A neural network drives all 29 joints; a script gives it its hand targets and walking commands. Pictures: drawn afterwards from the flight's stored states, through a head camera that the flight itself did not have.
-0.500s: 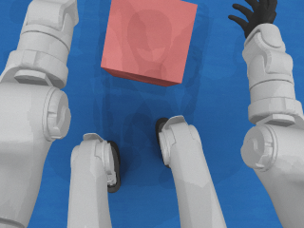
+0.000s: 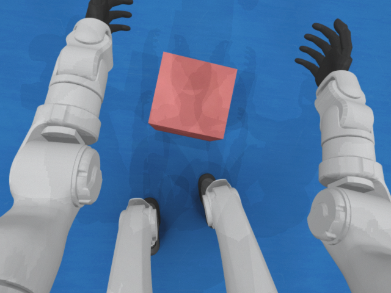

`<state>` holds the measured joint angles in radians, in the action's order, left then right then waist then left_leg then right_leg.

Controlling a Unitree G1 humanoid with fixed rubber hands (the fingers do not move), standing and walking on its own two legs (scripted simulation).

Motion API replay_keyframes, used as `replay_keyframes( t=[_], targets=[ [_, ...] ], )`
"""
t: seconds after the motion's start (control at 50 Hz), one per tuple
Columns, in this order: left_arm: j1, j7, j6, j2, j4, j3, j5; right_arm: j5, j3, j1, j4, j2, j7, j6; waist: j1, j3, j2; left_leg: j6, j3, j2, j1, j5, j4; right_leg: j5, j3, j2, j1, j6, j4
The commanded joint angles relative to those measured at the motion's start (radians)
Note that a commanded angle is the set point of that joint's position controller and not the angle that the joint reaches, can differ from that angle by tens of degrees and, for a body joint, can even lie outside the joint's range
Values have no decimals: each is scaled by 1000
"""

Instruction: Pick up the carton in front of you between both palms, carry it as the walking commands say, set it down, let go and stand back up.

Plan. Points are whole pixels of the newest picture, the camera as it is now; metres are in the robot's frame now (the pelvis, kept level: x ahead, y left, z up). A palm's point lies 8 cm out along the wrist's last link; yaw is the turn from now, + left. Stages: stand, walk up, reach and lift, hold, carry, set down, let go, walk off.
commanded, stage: set down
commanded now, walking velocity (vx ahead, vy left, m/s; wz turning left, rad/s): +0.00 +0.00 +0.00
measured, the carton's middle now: (190, 104) +0.50 -0.09 -0.47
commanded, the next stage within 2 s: let go in 0.04 s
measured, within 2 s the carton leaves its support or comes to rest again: neither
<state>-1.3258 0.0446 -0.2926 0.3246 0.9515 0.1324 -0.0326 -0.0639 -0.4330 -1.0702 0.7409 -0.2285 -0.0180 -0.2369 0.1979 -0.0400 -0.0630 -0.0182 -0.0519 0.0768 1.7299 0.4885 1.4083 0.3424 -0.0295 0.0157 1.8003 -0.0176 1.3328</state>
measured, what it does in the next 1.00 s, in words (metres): rises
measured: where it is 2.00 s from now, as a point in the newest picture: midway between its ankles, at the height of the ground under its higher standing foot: (181, 222)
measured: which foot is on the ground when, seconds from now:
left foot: down 0.00-1.00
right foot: down 0.00-1.00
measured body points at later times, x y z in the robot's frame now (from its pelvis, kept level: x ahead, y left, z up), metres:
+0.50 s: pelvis +0.04 -0.03 +0.12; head +0.27 -0.04 +0.51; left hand +0.45 +0.11 +0.01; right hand +0.37 -0.30 +0.02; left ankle +0.05 +0.12 -0.56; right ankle +0.11 -0.12 -0.56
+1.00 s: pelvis +0.10 +0.00 +0.18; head +0.17 +0.01 +0.63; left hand +0.32 +0.21 +0.09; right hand +0.26 -0.24 +0.11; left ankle +0.05 +0.12 -0.56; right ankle +0.10 -0.12 -0.56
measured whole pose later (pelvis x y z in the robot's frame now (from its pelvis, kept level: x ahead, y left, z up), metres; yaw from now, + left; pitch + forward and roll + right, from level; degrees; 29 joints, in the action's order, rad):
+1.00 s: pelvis +0.10 +0.00 +0.18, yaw -2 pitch +6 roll -1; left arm 0.12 0.00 -0.02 0.17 0.50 0.08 -0.05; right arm -0.03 -0.02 0.22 0.42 -0.20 0.08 -0.03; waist 0.05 0.03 0.02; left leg 0.01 -0.07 0.02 0.27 0.32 0.48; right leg 0.21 -0.05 0.03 0.35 -0.01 0.46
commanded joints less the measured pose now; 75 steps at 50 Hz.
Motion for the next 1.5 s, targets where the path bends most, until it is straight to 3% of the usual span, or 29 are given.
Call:
replay_keyframes(
  t=[0.0,0.12,0.24,0.36,0.48,0.62,0.72,0.78,0.96,1.24,1.26,1.3,1.48],
  targets=[
    [-275,-10,28,71,-78,21,-10,21,-20,-186,-87,-132,5,29,71,-991,-85,-17,71,50,-453,-226,-202,-445,131,38,-735,-46,-129],
    [-117,2,54,9,-85,73,-63,83,-13,-61,-93,-104,38,56,42,-1021,-70,-28,60,46,-571,-310,-320,-491,129,38,-860,-41,-229],
    [188,79,84,-132,-290,101,-113,136,40,197,-204,-121,109,86,10,-1050,-39,-45,47,40,-750,-428,-456,-574,111,40,-1060,-12,-337],
    [435,118,121,-199,-505,85,-112,129,141,416,-274,-135,161,116,-13,-856,10,-45,64,32,-777,-279,-594,-474,67,27,-1269,3,-460],
    [714,82,176,-191,-500,66,-92,92,239,663,-279,-93,166,153,-47,-643,75,-24,78,27,-781,-155,-693,-408,13,6,-1470,-9,-564],
    [989,37,248,-146,-437,40,-72,50,322,930,-345,-61,128,204,-85,-493,142,5,61,17,-863,-190,-779,-552,-52,-14,-1676,-18,-655],
    [1160,14,290,-115,-452,12,-51,27,368,1121,-411,-52,101,228,-100,-412,135,16,44,3,-1026,-269,-859,-679,-61,-17,-1767,-22,-714],
    [1242,3,306,-103,-477,-3,-42,20,383,1195,-435,-54,92,236,-118,-344,99,17,33,-7,-1143,-322,-912,-666,-46,-9,-1772,-22,-756],
    [1433,-49,287,-83,-550,-47,-9,36,372,1263,-408,-80,94,219,-178,-108,-14,-7,12,-47,-1445,-445,-1028,-408,19,34,-1718,0,-884],
    [1489,-102,202,-51,-621,-92,44,87,336,1271,-396,-98,93,135,-182,69,32,-10,-8,-80,-1516,-500,-1082,-312,46,60,-1790,8,-905],
    [1530,-81,228,-49,-566,-93,56,105,325,1224,-439,-148,69,87,-191,9,34,-21,-10,-83,-1579,-614,-1035,-277,57,81,-1749,4,-872],
    [1525,-66,231,-41,-577,-94,51,103,340,1257,-428,-131,57,68,-193,18,3,-30,-15,-84,-1589,-665,-1012,-273,51,80,-1714,10,-870],
    [1517,-68,211,-30,-563,-82,42,79,365,1249,-448,-102,36,35,-200,43,27,-2,15,-58,-1529,-532,-1020,-330,25,64,-1753,1,-878]
  ],
)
